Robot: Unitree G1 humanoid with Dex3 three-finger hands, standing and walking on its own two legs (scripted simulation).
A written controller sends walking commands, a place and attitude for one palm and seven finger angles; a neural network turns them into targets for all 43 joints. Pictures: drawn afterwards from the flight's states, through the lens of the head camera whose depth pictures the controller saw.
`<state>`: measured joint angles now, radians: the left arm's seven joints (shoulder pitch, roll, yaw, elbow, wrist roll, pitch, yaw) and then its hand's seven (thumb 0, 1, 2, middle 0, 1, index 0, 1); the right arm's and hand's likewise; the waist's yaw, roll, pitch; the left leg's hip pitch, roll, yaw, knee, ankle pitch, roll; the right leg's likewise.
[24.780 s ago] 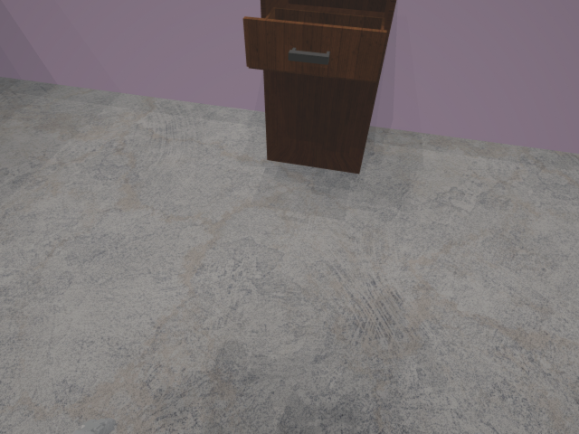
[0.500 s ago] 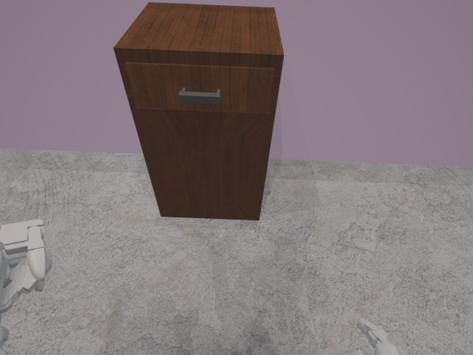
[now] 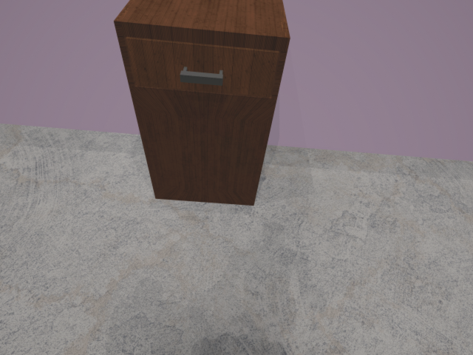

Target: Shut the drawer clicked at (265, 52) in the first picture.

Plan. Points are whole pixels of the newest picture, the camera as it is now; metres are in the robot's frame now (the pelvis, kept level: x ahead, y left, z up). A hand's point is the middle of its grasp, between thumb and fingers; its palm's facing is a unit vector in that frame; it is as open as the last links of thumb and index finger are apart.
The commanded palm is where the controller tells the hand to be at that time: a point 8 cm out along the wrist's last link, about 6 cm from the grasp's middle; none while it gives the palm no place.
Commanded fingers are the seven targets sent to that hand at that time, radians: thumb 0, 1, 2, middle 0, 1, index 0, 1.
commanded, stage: let the arm hang, fingers relaxed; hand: left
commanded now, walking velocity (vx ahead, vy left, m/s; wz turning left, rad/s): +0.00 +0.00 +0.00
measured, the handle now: (202, 74) +0.90 +0.14 -0.02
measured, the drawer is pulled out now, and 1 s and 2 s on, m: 0.00 0.00 0.00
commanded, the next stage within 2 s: look to check the result in 0.78 s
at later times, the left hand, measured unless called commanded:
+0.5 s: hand out of the picture +0.00 +0.18 -0.16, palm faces +0.01 -0.98 -0.22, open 7.1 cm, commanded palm none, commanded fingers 0.00 0.90 0.90 -0.20 -0.30 -0.20 -0.30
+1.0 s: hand out of the picture +0.02 +0.14 -0.17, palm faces +0.03 -0.98 -0.18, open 7.4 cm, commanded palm none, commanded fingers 0.00 0.90 0.90 -0.20 -0.30 -0.20 -0.30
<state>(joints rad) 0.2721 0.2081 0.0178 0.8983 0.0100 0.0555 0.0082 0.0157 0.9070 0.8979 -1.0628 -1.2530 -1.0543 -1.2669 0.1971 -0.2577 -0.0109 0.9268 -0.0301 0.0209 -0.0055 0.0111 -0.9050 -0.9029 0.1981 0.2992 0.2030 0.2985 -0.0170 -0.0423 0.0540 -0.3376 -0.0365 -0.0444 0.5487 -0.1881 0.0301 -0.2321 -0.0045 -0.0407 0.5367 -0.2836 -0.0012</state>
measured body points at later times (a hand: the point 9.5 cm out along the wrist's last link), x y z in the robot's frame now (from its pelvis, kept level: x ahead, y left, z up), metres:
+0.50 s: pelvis +0.02 -0.01 +0.01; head +0.02 -0.01 +0.46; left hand +0.01 +0.23 -0.15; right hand +0.01 -0.22 -0.16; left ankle +0.07 +0.10 -0.73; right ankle +0.00 -0.12 -0.73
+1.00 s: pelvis +0.04 -0.03 +0.01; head +0.05 -0.03 +0.46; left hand +0.02 +0.19 -0.15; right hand +0.01 -0.24 -0.16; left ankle +0.07 +0.10 -0.73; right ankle +0.00 -0.12 -0.73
